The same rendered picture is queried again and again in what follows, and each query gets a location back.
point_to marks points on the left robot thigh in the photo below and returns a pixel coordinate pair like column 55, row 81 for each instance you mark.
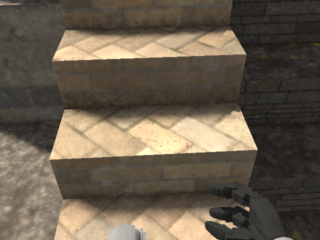
column 127, row 232

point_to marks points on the right robot hand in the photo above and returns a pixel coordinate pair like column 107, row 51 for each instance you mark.
column 261, row 222

